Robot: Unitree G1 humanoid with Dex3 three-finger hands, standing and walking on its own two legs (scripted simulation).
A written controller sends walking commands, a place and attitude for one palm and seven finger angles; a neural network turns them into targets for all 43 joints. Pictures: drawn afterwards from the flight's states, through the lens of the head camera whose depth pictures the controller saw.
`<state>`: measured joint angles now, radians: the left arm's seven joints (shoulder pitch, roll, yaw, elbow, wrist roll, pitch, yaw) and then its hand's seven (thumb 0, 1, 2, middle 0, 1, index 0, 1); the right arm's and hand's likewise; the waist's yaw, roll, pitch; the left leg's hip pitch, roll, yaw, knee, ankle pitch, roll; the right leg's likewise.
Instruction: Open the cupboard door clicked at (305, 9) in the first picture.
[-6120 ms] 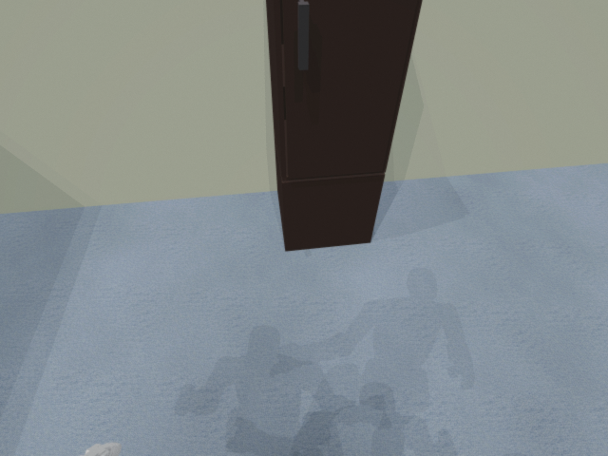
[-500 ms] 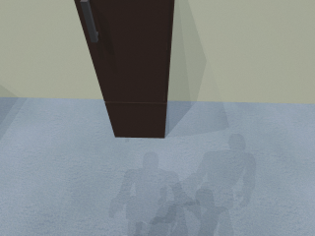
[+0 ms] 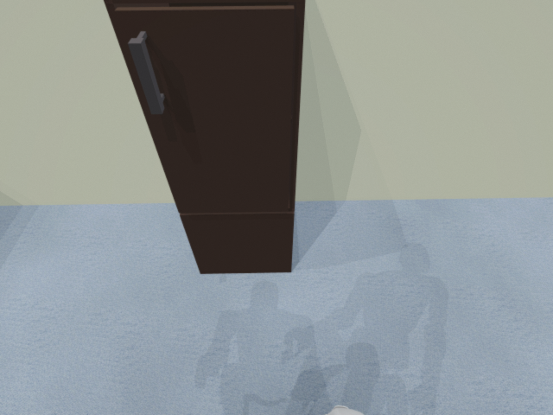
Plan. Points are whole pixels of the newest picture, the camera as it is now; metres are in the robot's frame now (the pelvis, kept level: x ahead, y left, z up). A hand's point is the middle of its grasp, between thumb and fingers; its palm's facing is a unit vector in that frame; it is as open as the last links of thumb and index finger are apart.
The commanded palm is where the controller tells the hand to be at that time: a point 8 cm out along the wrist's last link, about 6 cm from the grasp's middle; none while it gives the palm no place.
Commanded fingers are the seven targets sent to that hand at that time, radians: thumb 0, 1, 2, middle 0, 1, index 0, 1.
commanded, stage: take the last steps up to it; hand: left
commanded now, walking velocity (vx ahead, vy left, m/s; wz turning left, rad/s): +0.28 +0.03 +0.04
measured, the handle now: (150, 73) +0.72 +0.27 +0.14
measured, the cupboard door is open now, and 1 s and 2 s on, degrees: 0 0 0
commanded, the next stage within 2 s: come to a stop and stand still in 0.36 s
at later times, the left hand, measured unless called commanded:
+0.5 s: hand out of the picture +0.11 +0.16 -0.17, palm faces +0.15 -0.97 -0.17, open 7.3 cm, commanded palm none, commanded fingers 0.00 0.90 0.90 -0.20 -0.30 -0.20 -0.30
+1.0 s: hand (178, 381) +0.21 +0.18 -0.17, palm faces +0.04 -0.96 -0.28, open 7.3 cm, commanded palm none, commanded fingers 0.00 0.90 0.90 -0.20 -0.30 -0.20 -0.30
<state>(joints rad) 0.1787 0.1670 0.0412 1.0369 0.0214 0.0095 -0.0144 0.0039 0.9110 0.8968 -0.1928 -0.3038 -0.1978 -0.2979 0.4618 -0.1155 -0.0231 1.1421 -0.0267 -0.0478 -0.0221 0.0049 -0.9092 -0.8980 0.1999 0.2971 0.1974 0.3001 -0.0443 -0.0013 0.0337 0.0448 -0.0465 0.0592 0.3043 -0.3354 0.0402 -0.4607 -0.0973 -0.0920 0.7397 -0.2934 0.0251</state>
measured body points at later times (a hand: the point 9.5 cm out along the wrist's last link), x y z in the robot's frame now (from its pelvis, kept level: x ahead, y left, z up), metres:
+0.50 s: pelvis +0.15 +0.00 +0.00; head +0.16 +0.00 +0.45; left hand +0.10 +0.22 -0.16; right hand +0.26 -0.23 -0.14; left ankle +0.23 +0.12 -0.72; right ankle +0.10 -0.11 -0.74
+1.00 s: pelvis +0.16 -0.02 -0.01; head +0.16 -0.04 +0.44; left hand +0.21 +0.23 -0.15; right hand +0.22 -0.27 -0.17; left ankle +0.23 +0.12 -0.74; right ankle +0.16 -0.14 -0.74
